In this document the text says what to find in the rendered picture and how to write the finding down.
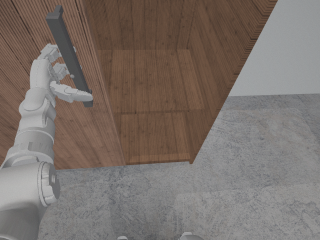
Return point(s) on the robot left hand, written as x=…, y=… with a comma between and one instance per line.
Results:
x=42, y=75

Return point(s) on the handle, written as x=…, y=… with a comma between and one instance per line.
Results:
x=59, y=31

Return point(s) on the robot left upper arm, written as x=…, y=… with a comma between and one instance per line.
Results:
x=26, y=191

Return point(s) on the robot right shin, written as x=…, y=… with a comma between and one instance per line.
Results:
x=186, y=233

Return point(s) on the robot left forearm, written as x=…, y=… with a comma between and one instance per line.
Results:
x=36, y=132

